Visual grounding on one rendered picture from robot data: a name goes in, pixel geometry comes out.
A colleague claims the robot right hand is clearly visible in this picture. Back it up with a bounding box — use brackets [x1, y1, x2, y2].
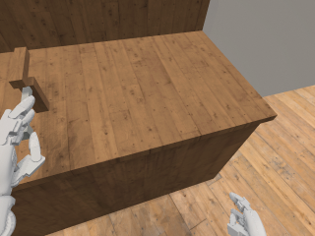
[227, 192, 267, 236]

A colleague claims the counter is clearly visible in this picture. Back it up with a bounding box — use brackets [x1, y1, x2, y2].
[0, 0, 278, 236]

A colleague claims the robot left forearm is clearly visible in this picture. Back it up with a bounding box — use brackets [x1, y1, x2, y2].
[0, 196, 17, 236]

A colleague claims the tap lever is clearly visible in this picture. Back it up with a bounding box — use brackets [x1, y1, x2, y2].
[21, 86, 33, 141]

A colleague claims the robot left hand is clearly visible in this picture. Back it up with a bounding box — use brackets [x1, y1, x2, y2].
[0, 95, 45, 197]

